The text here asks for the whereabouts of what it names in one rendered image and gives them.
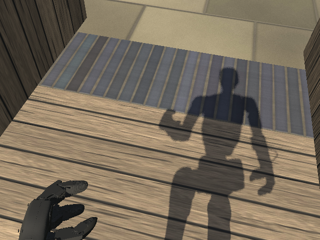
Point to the left robot hand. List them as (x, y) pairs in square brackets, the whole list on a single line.
[(44, 214)]

